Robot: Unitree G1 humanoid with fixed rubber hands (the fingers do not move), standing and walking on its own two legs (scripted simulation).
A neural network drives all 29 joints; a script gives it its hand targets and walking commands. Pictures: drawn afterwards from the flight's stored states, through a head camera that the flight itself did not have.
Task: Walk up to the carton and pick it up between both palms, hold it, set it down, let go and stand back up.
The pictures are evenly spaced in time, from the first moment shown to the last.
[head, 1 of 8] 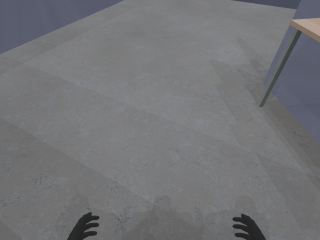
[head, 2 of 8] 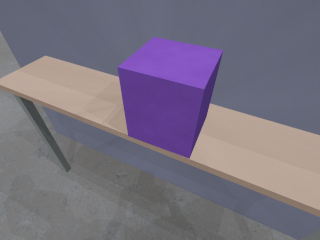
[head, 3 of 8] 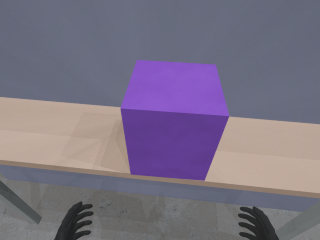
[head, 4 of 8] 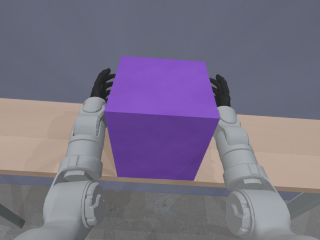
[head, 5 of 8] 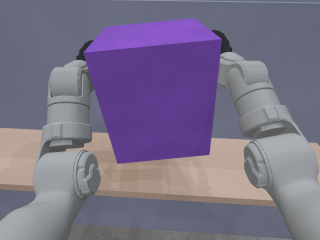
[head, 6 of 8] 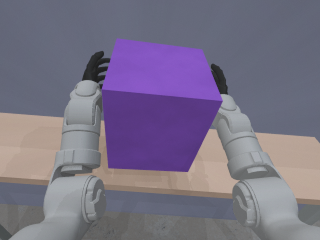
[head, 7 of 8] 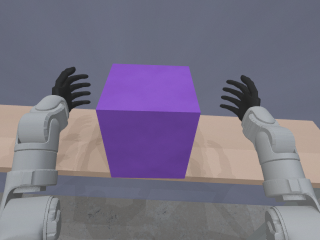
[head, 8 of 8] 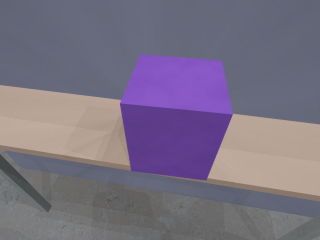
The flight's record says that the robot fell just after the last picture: no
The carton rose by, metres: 0.21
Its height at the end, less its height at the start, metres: +0.00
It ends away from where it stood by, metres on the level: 0.02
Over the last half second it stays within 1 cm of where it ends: yes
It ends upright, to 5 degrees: yes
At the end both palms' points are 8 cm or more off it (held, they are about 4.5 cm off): yes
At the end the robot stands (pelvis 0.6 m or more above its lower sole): yes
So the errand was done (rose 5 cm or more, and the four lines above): yes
